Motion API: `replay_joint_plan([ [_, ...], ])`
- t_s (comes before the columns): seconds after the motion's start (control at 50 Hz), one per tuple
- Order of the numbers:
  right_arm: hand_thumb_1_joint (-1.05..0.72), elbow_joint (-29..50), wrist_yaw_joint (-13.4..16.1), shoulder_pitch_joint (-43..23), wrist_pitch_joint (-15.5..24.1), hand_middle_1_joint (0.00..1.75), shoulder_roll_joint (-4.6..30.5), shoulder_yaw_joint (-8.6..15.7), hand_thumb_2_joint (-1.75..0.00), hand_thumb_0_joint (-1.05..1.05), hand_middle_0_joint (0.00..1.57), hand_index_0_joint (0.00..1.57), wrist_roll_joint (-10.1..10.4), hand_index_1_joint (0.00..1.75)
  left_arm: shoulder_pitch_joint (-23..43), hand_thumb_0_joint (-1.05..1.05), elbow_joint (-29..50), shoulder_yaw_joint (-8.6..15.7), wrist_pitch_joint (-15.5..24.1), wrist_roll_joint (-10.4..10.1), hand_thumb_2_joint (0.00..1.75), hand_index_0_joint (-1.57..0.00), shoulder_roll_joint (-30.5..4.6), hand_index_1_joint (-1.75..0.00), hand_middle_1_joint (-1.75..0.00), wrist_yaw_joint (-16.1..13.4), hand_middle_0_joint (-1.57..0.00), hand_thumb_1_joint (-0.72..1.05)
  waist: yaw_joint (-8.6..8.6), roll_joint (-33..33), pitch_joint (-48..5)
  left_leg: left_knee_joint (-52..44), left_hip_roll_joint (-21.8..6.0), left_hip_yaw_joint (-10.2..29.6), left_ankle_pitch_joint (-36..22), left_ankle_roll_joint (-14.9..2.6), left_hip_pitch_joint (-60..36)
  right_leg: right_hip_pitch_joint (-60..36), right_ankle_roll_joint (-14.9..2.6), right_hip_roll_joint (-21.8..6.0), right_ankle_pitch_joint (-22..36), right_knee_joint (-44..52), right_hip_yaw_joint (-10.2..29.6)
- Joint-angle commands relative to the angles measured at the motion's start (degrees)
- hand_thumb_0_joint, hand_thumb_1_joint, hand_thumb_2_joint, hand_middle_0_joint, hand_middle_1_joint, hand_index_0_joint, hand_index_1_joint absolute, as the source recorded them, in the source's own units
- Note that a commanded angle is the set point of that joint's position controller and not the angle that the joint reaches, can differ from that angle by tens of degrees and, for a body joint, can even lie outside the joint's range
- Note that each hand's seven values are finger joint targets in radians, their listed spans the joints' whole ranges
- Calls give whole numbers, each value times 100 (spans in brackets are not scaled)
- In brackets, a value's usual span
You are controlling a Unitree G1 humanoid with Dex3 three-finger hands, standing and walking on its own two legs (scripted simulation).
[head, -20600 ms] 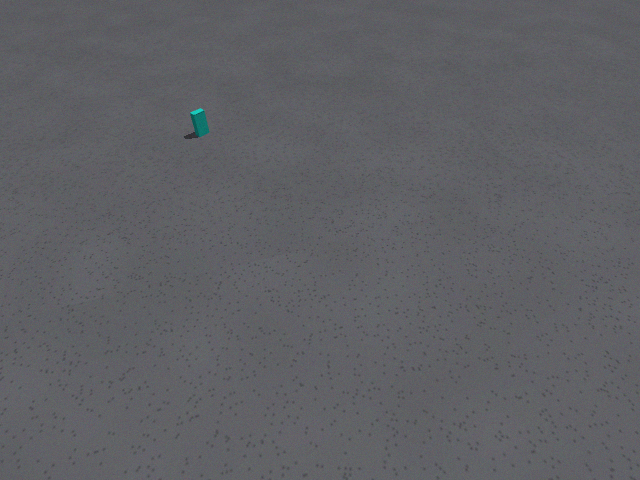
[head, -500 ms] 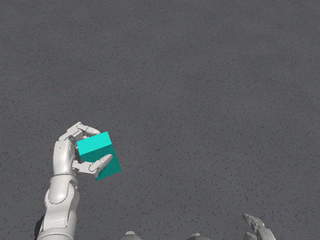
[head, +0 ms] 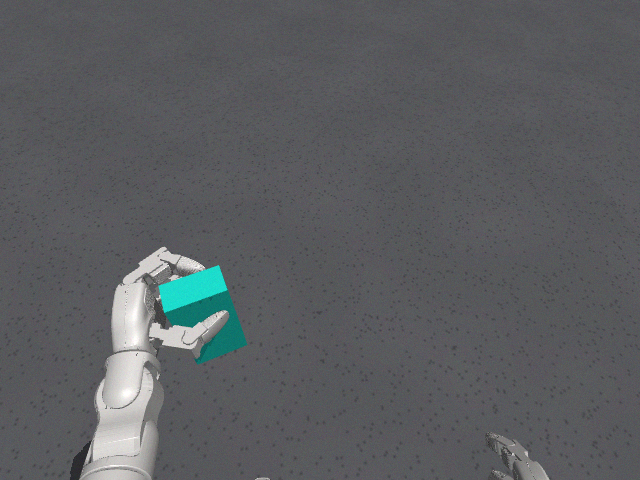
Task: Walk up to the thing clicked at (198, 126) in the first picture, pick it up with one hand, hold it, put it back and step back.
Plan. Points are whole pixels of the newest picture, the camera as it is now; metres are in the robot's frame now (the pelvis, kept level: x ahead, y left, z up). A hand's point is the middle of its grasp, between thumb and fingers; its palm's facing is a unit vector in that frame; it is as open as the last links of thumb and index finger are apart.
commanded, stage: hold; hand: left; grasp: from the side
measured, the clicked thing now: (207, 318) +0.33 +0.16 +0.01
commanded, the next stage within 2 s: none
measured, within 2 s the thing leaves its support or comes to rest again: neither
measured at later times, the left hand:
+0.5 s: hand (186, 306) +0.32 +0.17 +0.06, palm faces +0.10 -1.00 +0.00, open 8.6 cm
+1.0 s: hand (188, 307) +0.32 +0.17 +0.06, palm faces +0.11 -0.99 +0.00, open 8.6 cm
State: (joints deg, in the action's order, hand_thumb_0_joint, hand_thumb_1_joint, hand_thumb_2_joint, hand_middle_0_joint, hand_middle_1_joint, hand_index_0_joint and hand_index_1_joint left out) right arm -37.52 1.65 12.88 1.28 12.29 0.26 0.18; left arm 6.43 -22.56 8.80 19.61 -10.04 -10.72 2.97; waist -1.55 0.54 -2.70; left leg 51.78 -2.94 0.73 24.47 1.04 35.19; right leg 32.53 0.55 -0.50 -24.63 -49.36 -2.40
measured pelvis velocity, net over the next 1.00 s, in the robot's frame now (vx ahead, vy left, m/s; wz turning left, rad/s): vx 0.00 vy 0.00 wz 0.00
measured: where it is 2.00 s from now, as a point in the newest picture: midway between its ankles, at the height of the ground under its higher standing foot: outside the picture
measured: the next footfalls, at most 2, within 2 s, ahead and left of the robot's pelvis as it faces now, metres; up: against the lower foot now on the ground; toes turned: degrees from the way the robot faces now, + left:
none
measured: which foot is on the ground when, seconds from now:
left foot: down 0.00-1.00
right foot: down 0.00-1.00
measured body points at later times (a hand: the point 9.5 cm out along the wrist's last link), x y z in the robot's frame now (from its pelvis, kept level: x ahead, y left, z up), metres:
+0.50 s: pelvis -0.01 +0.00 +0.01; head +0.03 +0.01 +0.46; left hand +0.31 +0.22 +0.07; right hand +0.13 -0.24 -0.10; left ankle +0.02 +0.13 -0.69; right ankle +0.00 -0.13 -0.69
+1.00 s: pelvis +0.00 +0.00 +0.01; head +0.04 +0.01 +0.46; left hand +0.31 +0.22 +0.06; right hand +0.13 -0.24 -0.09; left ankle +0.02 +0.13 -0.69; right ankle +0.00 -0.13 -0.69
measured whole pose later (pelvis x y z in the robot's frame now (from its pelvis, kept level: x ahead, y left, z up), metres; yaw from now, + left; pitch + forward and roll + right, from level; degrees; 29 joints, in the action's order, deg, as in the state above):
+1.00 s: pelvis +0.00 +0.00 +0.01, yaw +0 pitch +6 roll -1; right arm -38.2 1.3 12.4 2.6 12.2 0.4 0.2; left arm 6.1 -22.6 7.7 19.8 -9.4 -10.0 2.1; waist -1.1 0.4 -1.1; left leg 47.7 -2.6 0.5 22.3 0.9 31.0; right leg 28.5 0.7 -0.7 -22.5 -45.4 -2.2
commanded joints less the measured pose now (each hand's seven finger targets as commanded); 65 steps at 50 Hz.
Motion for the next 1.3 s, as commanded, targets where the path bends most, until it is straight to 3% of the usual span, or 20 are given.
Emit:
replay_joint_plan([
  [0.0, -92, 705, 29, -66, 263, 30, 810, 288, -90, 0, 20, 20, 27, 30, 1556, 0, 1401, 184, 433, -77, 119, -135, -641, -141, -142, 1, -133, 27, -40, 123, -1668, -754, 190, -41, -1665, -117, -1128, -752, -73, 100, 1912, 677, 29],
  [0.16, -92, 742, 31, -153, 254, 30, 778, 270, -90, 0, 20, 20, 29, 30, 1618, 0, 1524, 285, 408, -43, 118, -134, -751, -140, -141, -75, -132, 30, 43, 185, -1656, -922, 204, -51, -1478, -96, -1203, -901, -89, 105, 1711, 818, 14],
  [0.22, -91, 752, 33, -229, 273, 30, 759, 245, -90, 0, 20, 20, 43, 30, 1653, 0, 1435, 124, 371, -46, 117, -134, -599, -139, -140, -64, -132, 28, -32, 56, -1332, -1009, 208, -60, -1206, -104, -1098, -822, -82, 102, 1481, 915, 10],
  [0.28, -91, 711, 35, -232, 311, 30, 767, 265, -90, 0, 20, 20, 29, 30, 1828, 0, 1310, 290, 378, -22, 118, -133, -755, -139, -140, -74, -132, 29, -25, 115, -1323, -1049, 194, -40, -1040, -103, -1096, -705, -90, 104, 1303, 932, 4],
  [0.3, -91, 707, 35, -216, 316, 30, 768, 256, -90, 0, 20, 20, 39, 30, 1856, 0, 1395, 138, 377, -28, 118, -134, -659, -140, -141, -63, -132, 30, -35, 125, -1381, -1074, 195, -42, -1070, -100, -1148, -774, -95, 100, 1343, 946, 2],
  [0.4, -91, 717, 22, -248, 368, 30, 800, 271, -90, 0, 20, 20, 42, 30, 1803, 0, 1457, 88, 357, -21, 118, -133, -657, -139, -140, -49, -131, 33, 5, 169, -1471, -1172, 176, 7, -1017, -77, -1274, -794, -120, 129, 1250, 950, -48],
  [0.52, -91, 687, 21, -226, 372, 30, 751, 246, -90, 0, 20, 20, 33, 30, 1820, 0, 1438, 244, 392, -46, 120, -133, -694, -140, -141, -114, -131, 33, 36, 110, -1441, -1126, 195, -33, -1137, -85, -1206, -890, -100, 107, 1364, 997, -9],
  [0.6, -91, 732, 17, -288, 386, 30, 732, 231, -90, 0, 20, 20, 39, 30, 1834, 0, 1544, 133, 434, 3, 122, -133, -680, -141, -142, -123, -132, 33, 58, 234, -1401, -1150, 229, -81, -1136, -81, -1236, -933, -94, 81, 1389, 1039, 23],
  [0.62, -91, 728, 26, -306, 391, 30, 743, 235, -90, 0, 20, 20, 37, 30, 1739, 0, 1452, 228, 433, 5, 121, -134, -745, -141, -142, -123, -133, 32, 57, 143, -1350, -1161, 220, -65, -1073, -96, -1212, -898, -87, 87, 1320, 1051, 18],
  [0.76, -92, 639, 13, -200, 400, 30, 782, 271, -90, 0, 20, 20, 44, 30, 1597, 0, 1346, 70, 385, -38, 120, -132, -564, -141, -141, -54, -130, 26, -9, 88, -1456, -1115, 175, -20, -1528, -94, -1363, -932, -96, 117, 1726, 961, -18],
  [0.84, -91, 684, -4, -301, 388, 30, 761, 259, -90, 0, 20, 20, 45, 30, 1712, 0, 1393, 105, 441, -64, 119, -132, -551, -139, -139, -46, -130, 29, 41, 16, -1188, -1166, 205, -53, -1085, -102, -1157, -829, -91, 89, 1317, 1078, 2],
  [0.92, -91, 668, -4, -217, 410, 30, 772, 282, -90, 0, 20, 20, 24, 30, 1673, 0, 1577, 217, 532, -24, 120, -131, -711, -139, -139, -92, -129, 33, 70, 192, -1688, -1087, 230, -54, -1439, -86, -1382, -1071, -92, 82, 1668, 976, 10],
  [0.94, -91, 682, -5, -258, 413, 30, 767, 266, -90, 0, 20, 20, 34, 30, 1606, 0, 1475, 142, 518, 5, 119, -131, -661, -139, -140, -87, -129, 32, 49, 179, -1425, -1109, 219, -53, -1424, -85, -1325, -935, -95, 95, 1642, 975, 0],
  [0.98, -92, 662, 9, -227, 397, 30, 766, 271, -90, 0, 20, 20, 28, 30, 1637, 0, 1609, 333, 551, -22, 120, -131, -835, -139, -140, -93, -129, 28, 44, 122, -1744, -1013, 234, -72, -1625, -115, -1383, -1142, -60, 69, 1895, 985, 41],
  [1.02, -91, 650, 29, -191, 371, 30, 746, 245, -90, 0, 20, 20, 34, 30, 1688, 0, 1610, 283, 526, -50, 119, -129, -771, -138, -139, -77, -128, 27, 27, 48, -1777, -982, 243, -104, -1727, -136, -1352, -1233, -38, 49, 2101, 1003, 77],
  [1.08, -91, 610, 37, -219, 365, 30, 755, 258, -90, 0, 20, 20, 32, 30, 1530, 0, 1240, 80, 464, -56, 121, -131, -476, -140, -140, -50, -129, 28, -70, -115, -1371, -1023, 216, -83, -1549, -147, -1290, -949, -33, 59, 1905, 1037, 51],
  [1.1, -90, 597, 28, -193, 357, 30, 778, 277, -90, 0, 20, 20, 41, 30, 1640, 0, 1287, 224, 471, -54, 121, -130, -644, -139, -139, -49, -128, 31, -21, -23, -1391, -1044, 201, -62, -1570, -130, -1266, -933, -61, 76, 1862, 1007, 29],
  [1.14, -90, 607, 11, -254, 345, 30, 784, 280, -90, 0, 20, 20, 39, 30, 1599, 0, 1126, 100, 462, -23, 120, -130, -559, -138, -139, 15, -129, 30, -28, 73, -1145, -1097, 207, -60, -1365, -118, -1184, -767, -84, 70, 1633, 1021, 17],
  [1.22, -91, 648, -4, -188, 351, 30, 786, 298, -90, 0, 20, 20, 34, 30, 1794, 0, 1514, 194, 529, -27, 119, -132, -752, -139, -140, 14, -130, 29, 54, 353, -1646, -1097, 217, -38, -1522, -84, -1428, -1000, -110, 80, 1709, 977, 3],
  [1.28, -91, 677, -7, -189, 358, 30, 774, 280, -90, 0, 20, 20, 41, 30, 1614, 0, 1492, 205, 518, -83, 119, -131, -622, -139, -139, -33, -129, 26, 45, 65, -1619, -1051, 207, -43, -1677, -102, -1387, -1090, -82, 95, 1899, 969, -2],
])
